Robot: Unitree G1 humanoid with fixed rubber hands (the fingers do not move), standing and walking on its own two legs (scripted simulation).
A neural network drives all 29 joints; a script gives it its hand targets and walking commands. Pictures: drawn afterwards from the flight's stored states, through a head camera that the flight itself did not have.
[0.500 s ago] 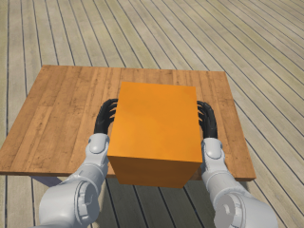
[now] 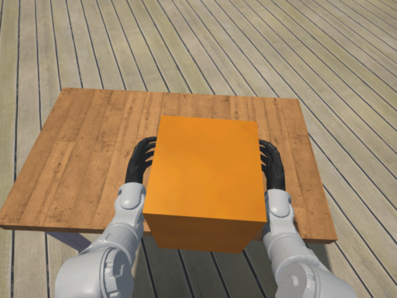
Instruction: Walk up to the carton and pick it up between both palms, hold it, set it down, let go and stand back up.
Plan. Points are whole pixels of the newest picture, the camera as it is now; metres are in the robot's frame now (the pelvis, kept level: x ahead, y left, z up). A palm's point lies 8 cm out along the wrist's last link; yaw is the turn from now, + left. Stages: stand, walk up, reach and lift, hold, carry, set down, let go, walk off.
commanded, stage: reach and lift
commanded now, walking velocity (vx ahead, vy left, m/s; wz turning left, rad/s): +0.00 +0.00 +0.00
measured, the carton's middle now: (203, 189) +0.37 +0.00 -0.05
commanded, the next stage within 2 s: none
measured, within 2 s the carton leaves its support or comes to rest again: leaves its support in 1.36 s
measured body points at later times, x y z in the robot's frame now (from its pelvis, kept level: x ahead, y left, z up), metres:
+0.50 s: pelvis +0.01 +0.00 +0.01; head +0.10 +0.01 +0.45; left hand +0.40 +0.15 -0.01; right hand +0.39 -0.15 +0.00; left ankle +0.01 +0.12 -0.73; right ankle -0.02 -0.12 -0.73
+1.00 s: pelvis +0.00 +0.00 +0.01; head +0.10 +0.01 +0.45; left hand +0.40 +0.15 -0.01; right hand +0.39 -0.15 +0.00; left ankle +0.01 +0.12 -0.73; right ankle -0.02 -0.12 -0.73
